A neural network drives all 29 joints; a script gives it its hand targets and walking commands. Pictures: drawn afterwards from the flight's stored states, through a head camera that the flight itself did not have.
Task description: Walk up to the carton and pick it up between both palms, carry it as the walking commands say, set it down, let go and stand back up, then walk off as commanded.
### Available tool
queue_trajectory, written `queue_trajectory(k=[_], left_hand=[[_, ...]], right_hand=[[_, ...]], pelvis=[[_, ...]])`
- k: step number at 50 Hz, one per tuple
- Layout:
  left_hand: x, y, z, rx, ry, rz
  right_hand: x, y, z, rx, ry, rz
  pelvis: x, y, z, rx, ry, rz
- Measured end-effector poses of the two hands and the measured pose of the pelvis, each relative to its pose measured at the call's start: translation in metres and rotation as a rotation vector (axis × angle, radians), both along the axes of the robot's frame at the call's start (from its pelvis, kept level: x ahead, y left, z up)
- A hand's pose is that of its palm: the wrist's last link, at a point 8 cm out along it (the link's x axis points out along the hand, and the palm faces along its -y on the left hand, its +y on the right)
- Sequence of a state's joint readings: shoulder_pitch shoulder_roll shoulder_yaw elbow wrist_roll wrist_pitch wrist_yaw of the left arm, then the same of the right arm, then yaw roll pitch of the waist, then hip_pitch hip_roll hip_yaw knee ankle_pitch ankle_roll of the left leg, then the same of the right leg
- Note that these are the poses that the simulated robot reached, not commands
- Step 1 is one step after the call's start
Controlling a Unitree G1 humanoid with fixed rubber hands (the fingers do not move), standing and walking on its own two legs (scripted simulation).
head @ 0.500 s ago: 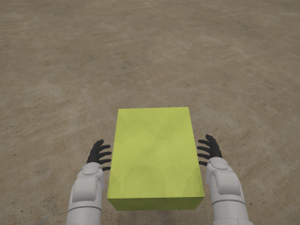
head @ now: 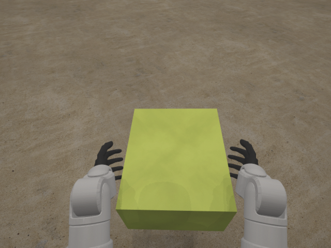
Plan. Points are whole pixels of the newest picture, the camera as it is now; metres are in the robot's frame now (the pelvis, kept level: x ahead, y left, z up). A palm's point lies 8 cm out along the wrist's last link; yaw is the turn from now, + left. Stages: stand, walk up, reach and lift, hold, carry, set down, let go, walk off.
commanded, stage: carry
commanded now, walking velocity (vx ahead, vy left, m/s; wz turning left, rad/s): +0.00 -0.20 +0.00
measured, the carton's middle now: (175, 164) +0.35 -0.01 -0.01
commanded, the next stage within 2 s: none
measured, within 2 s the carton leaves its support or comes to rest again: neither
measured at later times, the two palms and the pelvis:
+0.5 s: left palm (105, 179) +0.24 +0.15 +0.09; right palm (258, 178) +0.25 -0.17 +0.10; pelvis -0.03 -0.01 +0.02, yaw +0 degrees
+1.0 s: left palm (81, 178) +0.26 +0.21 +0.06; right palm (222, 171) +0.28 -0.11 +0.08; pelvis -0.01 +0.05 +0.01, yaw +0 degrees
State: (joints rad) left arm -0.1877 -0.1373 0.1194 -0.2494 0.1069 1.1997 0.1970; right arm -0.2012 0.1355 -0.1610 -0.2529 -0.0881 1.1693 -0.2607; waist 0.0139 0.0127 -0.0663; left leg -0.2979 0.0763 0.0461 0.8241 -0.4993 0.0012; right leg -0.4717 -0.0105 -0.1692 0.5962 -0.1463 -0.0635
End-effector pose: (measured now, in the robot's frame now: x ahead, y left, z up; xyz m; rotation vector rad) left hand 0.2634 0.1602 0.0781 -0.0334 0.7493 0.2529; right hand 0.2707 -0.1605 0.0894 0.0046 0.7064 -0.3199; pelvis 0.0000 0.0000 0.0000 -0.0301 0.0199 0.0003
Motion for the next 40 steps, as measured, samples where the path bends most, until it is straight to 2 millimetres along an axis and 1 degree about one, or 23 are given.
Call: queue_trajectory(k=[4,7,10,17,24,31,35,40], left_hand=[[-0.003,-0.016,-0.002,0.000,0.039,-0.023],[-0.009,-0.023,-0.005,-0.008,0.067,-0.027],[-0.015,-0.027,-0.004,-0.009,0.085,-0.036],[-0.017,-0.028,0.006,0.021,0.074,-0.018],[-0.020,-0.015,0.009,0.014,0.067,-0.021],[-0.024,0.006,0.011,0.002,0.044,-0.014],[-0.022,0.020,0.008,-0.007,0.043,-0.010],[-0.017,0.036,0.002,-0.014,0.050,0.008]], right_hand=[[-0.006,-0.016,0.002,-0.010,0.037,-0.024],[-0.015,-0.021,0.003,-0.013,0.065,-0.044],[-0.025,-0.025,0.005,-0.014,0.081,-0.067],[-0.022,-0.026,0.007,0.001,0.072,-0.038],[-0.021,-0.014,0.012,-0.004,0.064,-0.021],[-0.025,0.008,0.019,-0.019,0.039,-0.020],[-0.019,0.021,0.018,-0.024,0.039,-0.002],[-0.009,0.037,0.013,-0.030,0.047,0.028]], pelvis=[[-0.010,-0.010,0.003,0.011,0.025,0.010],[-0.018,-0.014,0.007,0.029,0.028,-0.007],[-0.021,-0.017,0.011,0.032,0.018,-0.006],[-0.024,-0.020,0.013,0.037,0.017,0.000],[-0.029,-0.009,0.017,0.038,0.012,-0.005],[-0.026,0.009,0.017,0.035,-0.007,0.001],[-0.022,0.019,0.016,0.032,-0.014,0.003],[-0.015,0.029,0.015,0.026,-0.015,0.006]])
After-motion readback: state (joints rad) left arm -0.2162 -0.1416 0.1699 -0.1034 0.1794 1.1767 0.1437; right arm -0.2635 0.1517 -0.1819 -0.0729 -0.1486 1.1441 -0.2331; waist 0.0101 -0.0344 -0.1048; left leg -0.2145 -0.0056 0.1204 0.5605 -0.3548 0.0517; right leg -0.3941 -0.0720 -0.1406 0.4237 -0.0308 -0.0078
